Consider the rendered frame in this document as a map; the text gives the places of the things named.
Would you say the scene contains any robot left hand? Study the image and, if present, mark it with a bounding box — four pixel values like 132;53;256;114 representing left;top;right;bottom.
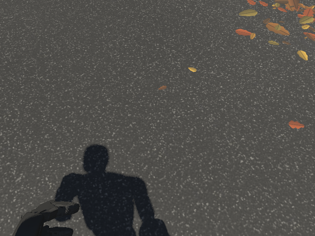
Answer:
12;200;80;236

